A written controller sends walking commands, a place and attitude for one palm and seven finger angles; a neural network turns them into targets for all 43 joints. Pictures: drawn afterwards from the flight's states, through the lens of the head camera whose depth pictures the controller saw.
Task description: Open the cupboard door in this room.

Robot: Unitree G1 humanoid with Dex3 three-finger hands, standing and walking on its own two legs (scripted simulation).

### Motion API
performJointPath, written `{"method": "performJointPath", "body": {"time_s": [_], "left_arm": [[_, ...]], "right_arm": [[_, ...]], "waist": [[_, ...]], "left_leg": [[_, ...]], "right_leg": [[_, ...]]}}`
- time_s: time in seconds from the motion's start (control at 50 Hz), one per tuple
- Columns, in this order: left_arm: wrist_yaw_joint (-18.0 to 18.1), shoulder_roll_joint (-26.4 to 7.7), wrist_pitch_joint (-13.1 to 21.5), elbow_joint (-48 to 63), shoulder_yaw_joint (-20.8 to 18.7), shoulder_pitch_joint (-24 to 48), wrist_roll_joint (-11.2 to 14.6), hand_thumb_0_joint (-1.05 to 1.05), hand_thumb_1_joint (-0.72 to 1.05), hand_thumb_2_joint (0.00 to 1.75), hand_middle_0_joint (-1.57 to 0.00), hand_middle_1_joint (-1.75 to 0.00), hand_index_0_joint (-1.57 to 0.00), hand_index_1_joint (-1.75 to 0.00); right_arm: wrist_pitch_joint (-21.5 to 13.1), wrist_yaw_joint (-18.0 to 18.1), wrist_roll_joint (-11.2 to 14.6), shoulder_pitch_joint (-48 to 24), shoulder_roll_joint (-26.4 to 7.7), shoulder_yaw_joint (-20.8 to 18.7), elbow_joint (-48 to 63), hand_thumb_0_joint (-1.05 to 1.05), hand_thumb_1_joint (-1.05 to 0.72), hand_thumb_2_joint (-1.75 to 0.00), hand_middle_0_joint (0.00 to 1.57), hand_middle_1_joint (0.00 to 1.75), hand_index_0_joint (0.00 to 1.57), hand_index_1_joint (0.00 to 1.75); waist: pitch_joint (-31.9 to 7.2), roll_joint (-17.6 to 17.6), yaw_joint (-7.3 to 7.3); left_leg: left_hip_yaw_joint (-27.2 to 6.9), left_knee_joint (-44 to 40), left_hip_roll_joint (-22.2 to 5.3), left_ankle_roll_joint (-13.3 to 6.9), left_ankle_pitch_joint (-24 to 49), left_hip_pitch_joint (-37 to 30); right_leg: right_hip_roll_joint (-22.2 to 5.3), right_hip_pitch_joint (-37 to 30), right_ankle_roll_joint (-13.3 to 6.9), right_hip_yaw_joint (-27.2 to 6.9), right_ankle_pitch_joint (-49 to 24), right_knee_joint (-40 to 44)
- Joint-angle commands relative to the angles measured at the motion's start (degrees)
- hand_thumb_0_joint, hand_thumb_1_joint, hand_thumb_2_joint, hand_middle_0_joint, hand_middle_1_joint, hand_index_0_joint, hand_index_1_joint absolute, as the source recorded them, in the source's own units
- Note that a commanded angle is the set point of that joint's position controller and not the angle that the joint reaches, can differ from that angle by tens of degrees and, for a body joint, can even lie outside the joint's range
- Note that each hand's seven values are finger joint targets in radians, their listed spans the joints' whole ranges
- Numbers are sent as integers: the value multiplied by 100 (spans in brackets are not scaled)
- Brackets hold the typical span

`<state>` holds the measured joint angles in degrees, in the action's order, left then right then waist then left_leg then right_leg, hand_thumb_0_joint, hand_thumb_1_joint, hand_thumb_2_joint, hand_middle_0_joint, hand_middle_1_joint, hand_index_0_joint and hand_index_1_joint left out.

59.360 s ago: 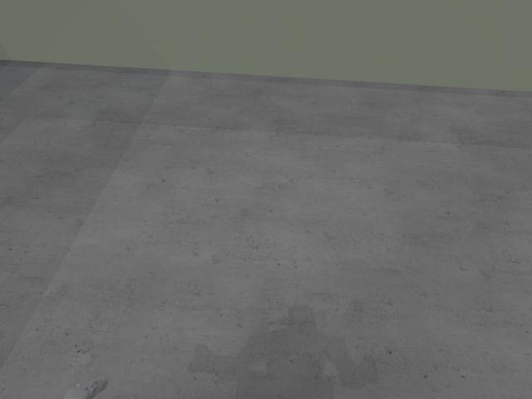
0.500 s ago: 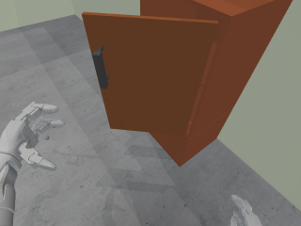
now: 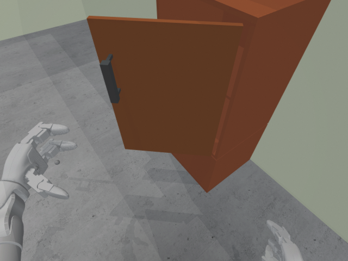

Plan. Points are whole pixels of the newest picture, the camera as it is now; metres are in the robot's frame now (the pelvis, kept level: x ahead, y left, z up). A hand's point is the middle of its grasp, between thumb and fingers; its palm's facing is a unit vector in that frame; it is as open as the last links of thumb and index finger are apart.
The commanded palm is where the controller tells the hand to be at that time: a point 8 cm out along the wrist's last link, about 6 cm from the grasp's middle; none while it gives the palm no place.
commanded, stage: move the hooked fingers beside the handle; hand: left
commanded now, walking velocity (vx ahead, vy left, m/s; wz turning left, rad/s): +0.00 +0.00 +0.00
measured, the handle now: (112, 79) +0.61 +0.24 +0.08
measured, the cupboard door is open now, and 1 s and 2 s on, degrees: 47 47 47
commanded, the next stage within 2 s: none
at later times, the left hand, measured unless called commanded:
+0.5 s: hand (68, 131) +0.37 +0.28 +0.10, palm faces -0.03 -1.00 +0.00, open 14.0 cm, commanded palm +0.35 +0.33 +0.09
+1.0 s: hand (81, 106) +0.46 +0.28 +0.09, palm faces -0.04 -1.00 +0.01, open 14.0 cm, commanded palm +0.45 +0.33 +0.08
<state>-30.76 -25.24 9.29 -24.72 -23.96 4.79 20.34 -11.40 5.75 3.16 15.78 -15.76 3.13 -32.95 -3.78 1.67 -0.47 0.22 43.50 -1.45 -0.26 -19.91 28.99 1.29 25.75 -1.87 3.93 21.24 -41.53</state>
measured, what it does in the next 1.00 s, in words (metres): stands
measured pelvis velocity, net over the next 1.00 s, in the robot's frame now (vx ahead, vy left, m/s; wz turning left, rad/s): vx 0.00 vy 0.02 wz -0.03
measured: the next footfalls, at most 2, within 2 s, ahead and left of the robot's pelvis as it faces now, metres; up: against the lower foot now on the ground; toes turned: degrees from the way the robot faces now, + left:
none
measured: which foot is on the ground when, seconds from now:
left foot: down 0.00-1.00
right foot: down 0.00-1.00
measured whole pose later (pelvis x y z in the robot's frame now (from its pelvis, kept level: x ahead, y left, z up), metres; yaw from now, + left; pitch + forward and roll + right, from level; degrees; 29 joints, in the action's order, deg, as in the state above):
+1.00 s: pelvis +0.00 +0.02 -0.02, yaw -2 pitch +15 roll -3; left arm -29.5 -37.9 16.6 -66.8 -26.1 46.9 9.7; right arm -2.4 4.3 1.7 21.1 -16.7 3.3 -36.1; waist -4.2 -0.2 6.8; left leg 1.1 50.6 -1.6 -2.0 -21.8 43.8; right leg 1.2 40.1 -0.3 3.0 21.8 -46.9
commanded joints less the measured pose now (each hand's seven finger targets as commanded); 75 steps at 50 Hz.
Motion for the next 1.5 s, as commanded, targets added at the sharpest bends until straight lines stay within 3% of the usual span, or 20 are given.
{"method": "performJointPath", "body": {"time_s": [0.0,0.08,0.14,0.16,0.24,0.36,0.44,0.5,0.58,0.62,0.68,0.76,0.82,0.84,0.92,1.02,1.08,1.22,1.28,1.48], "left_arm": [[85,-1627,501,1195,-573,1702,134,0,-50,30,-30,-120,-30,-120],[126,-1617,625,808,-435,2554,74,0,-50,30,-30,-120,-30,-120],[72,-1964,587,178,-607,2830,3,0,-50,30,-30,-120,-30,-120],[28,-1900,598,79,-452,3110,-50,0,-50,30,-30,-120,-30,-120],[-62,-1928,604,-184,-360,3357,-118,0,-50,30,-30,-120,-30,-120],[-4,-2148,642,-910,-532,3642,-172,0,-50,30,-30,-120,-30,-120],[52,-2327,784,-982,-631,3936,-272,0,-50,30,-30,-120,-30,-120],[97,-2189,919,-903,-441,4255,-375,0,-50,30,-30,-120,-30,-120],[94,-2206,943,-1290,-388,4674,-382,0,-50,30,-30,-120,-30,-120],[95,-2498,938,-1563,-594,4800,-412,0,-50,30,-30,-120,-30,-120],[103,-2603,957,-2013,-520,5345,-580,0,-50,30,-30,-120,-30,-120],[163,-2561,1185,-2080,-356,5802,-714,0,-50,30,-30,-120,-30,-120],[156,-2527,1209,-2557,-299,6117,-712,0,-50,30,-30,-120,-30,-120],[139,-2549,1189,-2646,-253,6275,-748,0,-50,30,-30,-120,-30,-120],[162,-3130,1090,-3155,-597,6432,-884,0,-50,30,-30,-120,-30,-120],[248,-3461,1250,-3118,-696,6862,-1050,0,-50,30,-30,-120,-30,-120],[188,-3369,1257,-3265,-574,7034,-1085,0,-50,30,-30,-120,-30,-120],[165,-3739,1029,-3729,-551,7618,-1283,0,-50,30,-30,-120,-30,-120],[170,-4191,1026,-3748,-791,7769,-1353,0,-50,30,-30,-120,-30,-120],[91,-4625,851,-4091,-789,8072,-1624,0,-50,30,-30,-120,-30,-120]], "right_arm": [[-271,63,35,-241,-808,-347,808,0,-90,-90,20,30,20,30],[-235,122,38,-202,-823,-323,677,0,-90,-90,20,30,20,30],[-171,159,53,-130,-876,-329,584,0,-90,-90,20,30,20,30],[-157,163,54,-133,-881,-314,547,0,-90,-90,20,30,20,30],[-115,126,49,-28,-889,-335,559,0,-90,-90,20,30,20,30],[58,59,38,188,-972,-363,562,0,-90,-90,20,30,20,30],[157,12,12,329,-994,-412,587,0,-90,-90,20,30,20,30],[229,-22,-3,457,-996,-441,542,0,-90,-90,20,30,20,30],[342,-33,-4,593,-1039,-447,433,0,-90,-90,20,30,20,30],[409,-13,-21,682,-1087,-445,398,0,-90,-90,20,30,20,30],[487,-18,-31,759,-1094,-427,311,0,-90,-90,20,30,20,30],[554,-48,-72,905,-1109,-447,240,0,-90,-90,20,30,20,30],[631,-50,-90,1028,-1152,-441,139,0,-90,-90,20,30,20,30],[659,-54,-89,1055,-1171,-443,120,0,-90,-90,20,30,20,30],[784,-47,-115,1207,-1232,-418,106,0,-90,-90,20,30,20,30],[936,-81,-160,1367,-1223,-413,97,0,-90,-90,20,30,20,30],[1034,-113,-173,1477,-1240,-419,64,0,-90,-90,20,30,20,30],[1235,-52,-180,1734,-1298,-378,-22,0,-90,-90,20,30,20,30],[1296,-53,-202,1836,-1331,-356,-22,0,-90,-90,20,30,20,30],[1531,-70,-258,2104,-1323,-271,14,0,-90,-90,20,30,20,30]], "waist": [[-1152,187,78],[-979,226,241],[-1032,70,230],[-1053,272,273],[-1538,532,189],[-1396,15,223],[-1730,378,166],[-1900,596,267],[-1743,404,407],[-1775,229,383],[-1647,478,477],[-2004,808,554],[-1963,422,688],[-2051,546,714],[-2092,486,676],[-2395,703,750],[-2515,815,856],[-2340,811,1086],[-2643,940,1091],[-2906,1379,1224]], "left_leg": [[-81,-501,191,-170,1061,-730],[-106,-487,187,-168,731,-649],[-92,-411,173,-165,606,-418],[-102,-420,179,-162,617,-452],[-122,-371,185,-162,1001,-645],[-132,-378,154,-166,917,-354],[-136,-338,152,-156,1110,-495],[-185,-297,113,-139,1327,-775],[-224,-275,80,-144,1237,-670],[-216,-243,84,-170,1211,-504],[-262,-235,71,-149,1075,-454],[-385,-123,17,-80,1426,-881],[-427,-53,-16,-108,1345,-743],[-422,-42,-19,-103,1313,-745],[-387,68,9,-138,1334,-399],[-374,261,-24,-127,1780,-473],[-386,336,-50,-112,1898,-592],[-411,458,-58,-182,1758,-259],[-385,559,-73,-184,1867,-214],[-368,826,-110,-180,2465,-245]], "right_leg": [[-18,-296,112,-410,-1292,689],[-21,-59,109,-457,-872,726],[-66,-120,118,-602,-674,757],[-79,-67,106,-574,-703,727],[-45,-186,52,-487,-1194,549],[13,-17,67,-369,-1172,450],[33,-16,30,-366,-1307,318],[74,243,16,-282,-1390,250],[102,432,27,-246,-1304,250],[106,351,18,-272,-1302,237],[88,635,16,-243,-1114,206],[112,997,-5,-197,-1123,96],[137,1125,5,-168,-1043,53],[124,1182,23,-182,-1027,39],[118,1088,17,-219,-1115,-43],[162,1157,38,-240,-1399,-162],[177,1317,62,-234,-1437,-171],[201,1536,78,-246,-1364,-174],[202,1451,103,-287,-1478,-205],[256,1609,131,-248,-1880,-311]]}}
